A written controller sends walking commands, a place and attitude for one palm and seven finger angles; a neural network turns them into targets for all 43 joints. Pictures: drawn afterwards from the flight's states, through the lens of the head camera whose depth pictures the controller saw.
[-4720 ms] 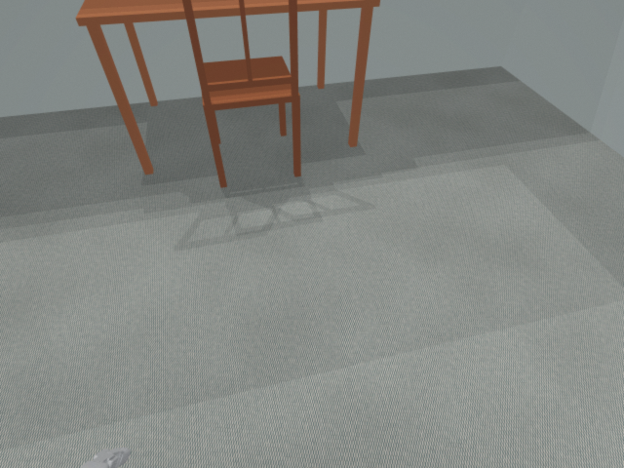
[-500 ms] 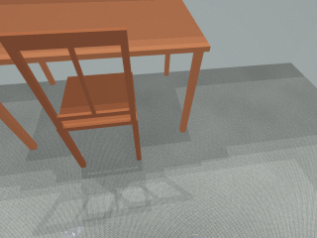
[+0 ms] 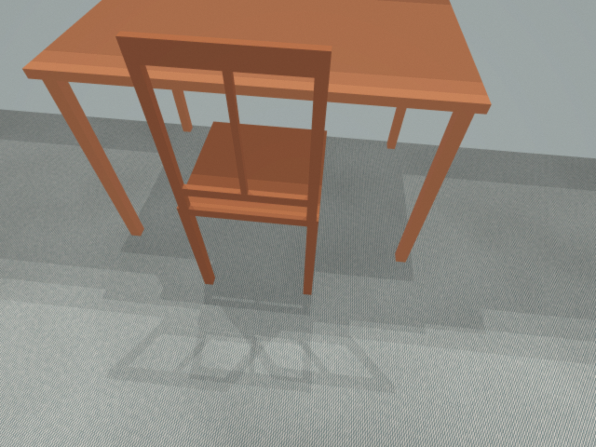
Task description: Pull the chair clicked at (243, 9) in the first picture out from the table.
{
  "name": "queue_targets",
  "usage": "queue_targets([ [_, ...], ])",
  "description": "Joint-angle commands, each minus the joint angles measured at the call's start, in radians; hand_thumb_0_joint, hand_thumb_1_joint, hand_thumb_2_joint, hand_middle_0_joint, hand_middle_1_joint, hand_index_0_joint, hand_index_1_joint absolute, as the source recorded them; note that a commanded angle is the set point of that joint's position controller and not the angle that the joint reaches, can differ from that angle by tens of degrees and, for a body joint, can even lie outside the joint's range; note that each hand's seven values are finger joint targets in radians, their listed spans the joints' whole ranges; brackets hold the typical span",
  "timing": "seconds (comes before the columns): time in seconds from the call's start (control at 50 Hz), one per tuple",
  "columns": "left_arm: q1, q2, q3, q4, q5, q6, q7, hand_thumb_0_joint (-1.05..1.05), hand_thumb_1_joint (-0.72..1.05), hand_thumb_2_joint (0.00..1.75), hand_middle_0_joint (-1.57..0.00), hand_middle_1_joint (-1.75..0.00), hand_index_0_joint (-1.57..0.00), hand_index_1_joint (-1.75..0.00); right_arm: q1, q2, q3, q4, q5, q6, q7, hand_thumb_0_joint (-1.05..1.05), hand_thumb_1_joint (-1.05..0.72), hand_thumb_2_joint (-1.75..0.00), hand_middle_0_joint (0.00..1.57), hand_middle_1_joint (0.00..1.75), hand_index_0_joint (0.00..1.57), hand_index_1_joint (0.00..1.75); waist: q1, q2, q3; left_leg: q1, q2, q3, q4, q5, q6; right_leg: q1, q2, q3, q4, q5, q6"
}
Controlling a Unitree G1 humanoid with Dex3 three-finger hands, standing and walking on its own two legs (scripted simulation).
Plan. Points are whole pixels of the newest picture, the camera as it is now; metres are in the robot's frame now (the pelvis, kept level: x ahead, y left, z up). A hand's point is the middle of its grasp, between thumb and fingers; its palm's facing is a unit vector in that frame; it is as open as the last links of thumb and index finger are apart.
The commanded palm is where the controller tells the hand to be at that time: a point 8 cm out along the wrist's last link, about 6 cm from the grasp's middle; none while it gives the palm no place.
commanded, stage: take the last steps up to it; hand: left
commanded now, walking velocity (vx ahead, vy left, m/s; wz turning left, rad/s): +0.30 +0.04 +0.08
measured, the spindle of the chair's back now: (237, 140) +0.74 +0.21 -0.07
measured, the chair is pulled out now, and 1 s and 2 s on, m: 0.00 0.00 0.00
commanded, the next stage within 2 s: come to a stop and stand still in 0.84 s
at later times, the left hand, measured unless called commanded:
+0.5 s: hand (197, 399) +0.21 +0.19 -0.18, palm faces -0.01 -0.98 -0.19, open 7.3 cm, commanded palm none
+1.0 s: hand (209, 375) +0.25 +0.18 -0.18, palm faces +0.13 -0.98 -0.14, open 7.3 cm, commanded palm none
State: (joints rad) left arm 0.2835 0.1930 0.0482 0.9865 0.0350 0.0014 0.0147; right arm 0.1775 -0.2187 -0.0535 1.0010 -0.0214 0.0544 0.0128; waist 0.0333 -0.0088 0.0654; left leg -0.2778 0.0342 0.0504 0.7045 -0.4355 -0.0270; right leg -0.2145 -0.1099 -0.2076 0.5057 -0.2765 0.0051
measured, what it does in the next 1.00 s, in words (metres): walks ahead: left foot, then right foot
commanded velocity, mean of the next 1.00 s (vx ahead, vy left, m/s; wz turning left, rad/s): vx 0.20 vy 0.00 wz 0.02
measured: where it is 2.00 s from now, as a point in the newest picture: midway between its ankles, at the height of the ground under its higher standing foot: outside the picture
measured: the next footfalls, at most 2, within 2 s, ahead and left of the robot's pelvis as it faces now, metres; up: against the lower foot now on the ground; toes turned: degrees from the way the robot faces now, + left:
left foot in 0.04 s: +0.01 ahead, +0.12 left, +0.00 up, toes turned +5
right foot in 0.52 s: +0.27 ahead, -0.10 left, +0.00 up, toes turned -7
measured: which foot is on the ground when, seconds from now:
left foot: up 0.00-0.02, down 0.04-0.52, up 0.54-0.98, down 1.00-1.00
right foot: down 0.00-0.04, up 0.06-0.50, down 0.52-1.00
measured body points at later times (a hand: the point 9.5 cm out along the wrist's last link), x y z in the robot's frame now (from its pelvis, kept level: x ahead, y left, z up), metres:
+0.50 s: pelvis +0.13 +0.01 -0.01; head +0.16 +0.00 +0.44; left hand +0.21 +0.24 -0.16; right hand +0.03 -0.20 -0.17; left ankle -0.03 +0.12 -0.74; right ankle +0.23 -0.09 -0.73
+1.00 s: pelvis +0.28 +0.02 +0.00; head +0.29 +0.04 +0.45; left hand +0.24 +0.23 -0.17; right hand +0.36 -0.21 -0.15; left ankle +0.33 +0.12 -0.74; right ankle +0.23 -0.09 -0.74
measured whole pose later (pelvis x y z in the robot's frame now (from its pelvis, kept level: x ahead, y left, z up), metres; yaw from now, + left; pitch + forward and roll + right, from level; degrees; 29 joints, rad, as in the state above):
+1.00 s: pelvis +0.28 +0.02 +0.00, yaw +2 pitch -1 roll -3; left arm 0.34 0.13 0.03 1.11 0.02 -0.04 0.02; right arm 0.18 -0.17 -0.03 1.05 -0.02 -0.03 0.00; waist 0.04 0.01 0.03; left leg -0.34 0.06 0.07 0.55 -0.16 0.00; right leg -0.10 0.01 -0.16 0.42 -0.30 -0.01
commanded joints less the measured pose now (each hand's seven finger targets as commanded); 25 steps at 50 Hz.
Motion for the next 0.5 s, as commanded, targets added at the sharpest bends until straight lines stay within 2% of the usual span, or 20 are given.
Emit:
queue_targets([
  [0.0,-0.009,0.154,0.037,-0.04,-0.02,-0.009,-0.006,0.0,0.9,0.9,-0.2,-0.3,-0.2,-0.3,0.154,-0.101,-0.016,-0.023,-0.001,-0.062,-0.007,0.0,-0.9,-0.9,0.2,0.3,0.2,0.3,-0.078,0.022,-0.085,0.307,0.052,-0.062,-0.359,0.057,0.058,-0.195,-0.112,0.13,-0.011,-0.228,-0.044],
  [0.02,-0.025,0.081,0.02,-0.067,-0.023,-0.006,-0.016,0.0,0.9,0.9,-0.2,-0.3,-0.2,-0.3,0.226,-0.199,-0.037,-0.008,-0.012,-0.065,-0.015,0.0,-0.9,-0.9,0.2,0.3,0.2,0.3,-0.111,0.336,-0.07,0.375,0.28,-0.389,-0.473,-0.052,0.145,-0.393,0.023,0.011,0.257,-0.278,0.014],
  [0.04,-0.109,0.083,0.01,-0.099,-0.009,-0.011,-0.015,0.0,0.9,0.9,-0.2,-0.3,-0.2,-0.3,0.27,-0.218,-0.038,0.001,-0.009,-0.062,-0.022,0.0,-0.9,-0.9,0.2,0.3,0.2,0.3,-0.135,0.302,0.016,0.314,0.357,-0.491,-0.548,-0.033,0.223,-0.49,0.042,0.085,0.415,-0.314,0.004],
  [0.06,-0.118,0.096,0.015,-0.101,-0.006,-0.014,-0.02,0.0,0.9,0.9,-0.2,-0.3,-0.2,-0.3,0.234,-0.204,-0.029,-0.005,-0.007,-0.061,-0.025,0.0,-0.9,-0.9,0.2,0.3,0.2,0.3,-0.115,0.22,0.044,0.258,0.366,-0.458,-0.563,-0.101,0.249,-0.494,-0.001,0.138,0.481,-0.27,-0.011],
  [0.08,-0.122,0.093,0.017,-0.076,0.0,-0.012,-0.023,0.0,0.9,0.9,-0.2,-0.3,-0.2,-0.3,0.204,-0.149,-0.016,0.0,-0.006,-0.072,-0.032,0.0,-0.9,-0.9,0.2,0.3,0.2,0.3,-0.103,0.22,0.073,0.219,0.301,-0.398,-0.57,-0.072,0.221,-0.488,-0.003,0.158,0.528,-0.195,-0.008],
  [0.1,-0.102,0.095,0.019,-0.053,-0.005,-0.014,-0.03,0.0,0.9,0.9,-0.2,-0.3,-0.2,-0.3,0.162,-0.116,-0.003,-0.007,-0.003,-0.08,-0.037,0.0,-0.9,-0.9,0.2,0.3,0.2,0.3,-0.077,0.21,0.099,0.191,0.264,-0.328,-0.564,0.004,0.206,-0.475,-0.012,0.174,0.554,-0.124,-0.006],
  [0.14,-0.04,0.083,0.012,-0.013,-0.008,-0.018,-0.038,0.0,0.9,0.9,-0.2,-0.3,-0.2,-0.3,0.151,-0.091,0.009,-0.006,0.002,-0.098,-0.039,0.0,-0.9,-0.9,0.2,0.3,0.2,0.3,-0.047,0.155,0.074,0.22,0.203,-0.218,-0.54,0.263,0.19,-0.442,-0.004,0.164,0.573,-0.027,0.004],
  [0.16,-0.021,0.081,0.011,0.002,-0.011,-0.018,-0.038,0.0,0.9,0.9,-0.2,-0.3,-0.2,-0.3,0.16,-0.082,0.01,-0.001,0.008,-0.106,-0.041,0.0,-0.9,-0.9,0.2,0.3,0.2,0.3,-0.038,0.114,0.052,0.242,0.194,-0.181,-0.532,0.371,0.191,-0.43,-0.002,0.159,0.582,0.006,0.012],
  [0.18,-0.01,0.077,0.01,0.007,-0.011,-0.016,-0.036,0.0,0.9,0.9,-0.2,-0.3,-0.2,-0.3,0.181,-0.089,0.01,0.007,0.009,-0.112,-0.043,0.0,-0.9,-0.9,0.2,0.3,0.2,0.3,-0.035,0.119,0.032,0.265,0.186,-0.155,-0.521,0.46,0.19,-0.431,0.002,0.157,0.584,0.016,0.019],
  [0.22,-0.027,0.078,0.01,0.004,-0.012,-0.013,-0.033,0.0,0.9,0.9,-0.2,-0.3,-0.2,-0.3,0.217,-0.081,0.01,0.028,0.011,-0.12,-0.045,0.0,-0.9,-0.9,0.2,0.3,0.2,0.3,-0.036,0.106,0.034,0.297,0.196,-0.145,-0.516,0.556,0.204,-0.454,-0.001,0.157,0.568,0.028,0.027],
  [0.24,-0.043,0.075,0.009,-0.001,-0.013,-0.012,-0.033,0.0,0.9,0.9,-0.2,-0.3,-0.2,-0.3,0.23,-0.08,0.008,0.036,0.011,-0.122,-0.046,0.0,-0.9,-0.9,0.2,0.3,0.2,0.3,-0.039,0.111,0.041,0.307,0.2,-0.139,-0.515,0.571,0.211,-0.468,-0.006,0.156,0.545,0.034,0.029],
  [0.26,-0.071,0.076,0.009,-0.009,-0.014,-0.013,-0.034,0.0,0.9,0.9,-0.2,-0.3,-0.2,-0.3,0.244,-0.072,0.008,0.046,0.012,-0.124,-0.047,0.0,-0.9,-0.9,0.2,0.3,0.2,0.3,-0.045,0.089,0.054,0.312,0.207,-0.142,-0.519,0.581,0.217,-0.472,-0.009,0.155,0.509,0.038,0.028],
  [0.3,-0.119,0.059,0.005,-0.029,-0.016,-0.014,-0.035,0.0,0.9,0.9,-0.2,-0.3,-0.2,-0.3,0.265,-0.071,0.005,0.063,0.007,-0.126,-0.049,0.0,-0.9,-0.9,0.2,0.3,0.2,0.3,-0.055,0.104,0.074,0.321,0.217,-0.13,-0.513,0.588,0.22,-0.47,-0.013,0.146,0.415,0.032,0.024],
  [0.36,-0.19,0.044,0.002,-0.055,-0.019,-0.022,-0.036,0.0,0.9,0.9,-0.2,-0.3,-0.2,-0.3,0.301,-0.064,0.003,0.09,0.0,-0.124,-0.049,0.0,-0.9,-0.9,0.2,0.3,0.2,0.3,-0.081,0.109,0.088,0.329,0.221,-0.124,-0.488,0.617,0.215,-0.422,0.003,0.122,0.27,0.018,0.002],
  [0.4,-0.2,0.033,0.002,-0.059,-0.021,-0.028,-0.036,0.0,0.9,0.9,-0.2,-0.3,-0.2,-0.3,0.303,-0.069,0.0,0.101,-0.004,-0.122,-0.049,0.0,-0.9,-0.9,0.2,0.3,0.2,0.3,-0.08,0.123,0.093,0.303,0.223,-0.108,-0.457,0.658,0.202,-0.348,0.024,0.102,0.194,0.013,-0.019],
  [0.42,-0.177,0.033,0.004,-0.054,-0.021,-0.031,-0.035,0.0,0.9,0.9,-0.2,-0.3,-0.2,-0.3,0.297,-0.076,0.0,0.106,-0.005,-0.121,-0.05,0.0,-0.9,-0.9,0.2,0.3,0.2,0.3,-0.064,0.129,0.082,0.287,0.222,-0.098,-0.427,0.711,0.196,-0.285,0.04,0.092,0.16,0.003,-0.032],
  [0.44,-0.119,0.041,0.01,-0.038,-0.02,-0.037,-0.034,0.0,0.9,0.9,-0.2,-0.3,-0.2,-0.3,0.291,-0.077,0.0,0.109,-0.002,-0.121,-0.05,0.0,-0.9,-0.9,0.2,0.3,0.2,0.3,-0.035,0.112,0.05,0.273,0.206,-0.079,-0.356,0.804,0.184,-0.189,0.07,0.074,0.116,0.018,-0.045],
  [0.46,-0.007,0.064,0.019,-0.005,-0.019,-0.043,-0.031,0.0,0.9,0.9,-0.2,-0.3,-0.2,-0.3,0.278,-0.078,-0.002,0.111,0.003,-0.122,-0.048,0.0,-0.9,-0.9,0.2,0.3,0.2,0.3,0.016,0.065,-0.007,0.228,0.186,-0.058,-0.238,0.826,0.164,-0.031,0.09,0.069,0.057,0.077,-0.056],
  [0.48,0.143,0.103,0.034,0.042,-0.012,-0.055,-0.026,0.0,0.9,0.9,-0.2,-0.3,-0.2,-0.3,0.266,-0.071,0.0,0.107,0.01,-0.126,-0.044,0.0,-0.9,-0.9,0.2,0.3,0.2,0.3,0.083,0.008,-0.081,0.115,0.133,-0.022,-0.048,0.733,0.13,0.189,0.058,0.126,0.02,0.126,-0.077],
])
